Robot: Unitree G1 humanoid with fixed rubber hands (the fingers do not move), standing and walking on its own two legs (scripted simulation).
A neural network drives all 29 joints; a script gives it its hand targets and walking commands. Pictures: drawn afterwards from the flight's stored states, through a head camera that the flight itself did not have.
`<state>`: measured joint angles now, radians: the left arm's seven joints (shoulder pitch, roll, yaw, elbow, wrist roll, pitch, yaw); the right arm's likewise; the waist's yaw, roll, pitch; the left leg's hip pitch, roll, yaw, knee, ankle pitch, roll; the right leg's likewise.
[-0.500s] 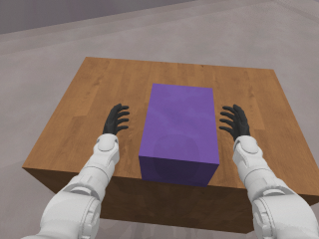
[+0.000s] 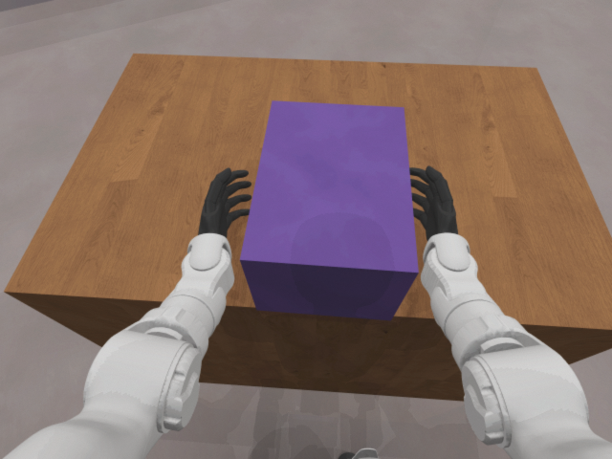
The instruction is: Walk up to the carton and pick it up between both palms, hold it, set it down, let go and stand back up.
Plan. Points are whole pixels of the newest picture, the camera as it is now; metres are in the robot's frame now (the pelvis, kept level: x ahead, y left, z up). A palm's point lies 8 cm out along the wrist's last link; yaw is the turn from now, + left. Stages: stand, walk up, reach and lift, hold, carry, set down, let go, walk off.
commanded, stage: reach and lift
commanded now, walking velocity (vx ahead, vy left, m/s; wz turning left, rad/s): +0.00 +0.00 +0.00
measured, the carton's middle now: (330, 208) +0.47 -0.04 +0.02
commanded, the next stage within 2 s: none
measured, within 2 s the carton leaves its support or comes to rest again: neither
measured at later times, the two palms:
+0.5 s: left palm (218, 238) +0.42 +0.12 +0.04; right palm (433, 244) +0.40 -0.17 +0.03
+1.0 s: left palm (218, 237) +0.42 +0.12 +0.04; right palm (433, 242) +0.40 -0.17 +0.04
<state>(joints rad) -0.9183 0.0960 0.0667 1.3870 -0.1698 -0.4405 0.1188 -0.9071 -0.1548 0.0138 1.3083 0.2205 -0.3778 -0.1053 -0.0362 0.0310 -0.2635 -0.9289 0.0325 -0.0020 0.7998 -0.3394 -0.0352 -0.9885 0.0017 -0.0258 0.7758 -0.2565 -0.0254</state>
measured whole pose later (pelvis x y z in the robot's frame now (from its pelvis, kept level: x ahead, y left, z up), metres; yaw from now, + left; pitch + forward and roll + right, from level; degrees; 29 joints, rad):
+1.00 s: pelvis +0.03 +0.01 +0.04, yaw +1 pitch +18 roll -1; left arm -0.69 -0.07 0.42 1.20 0.32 -0.49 0.14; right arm -0.67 0.05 -0.59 1.13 -0.43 -0.50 -0.10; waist -0.06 0.04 -0.11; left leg -0.54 0.04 -0.02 0.48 -0.25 -0.03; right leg -0.56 0.01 -0.06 0.41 -0.15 -0.02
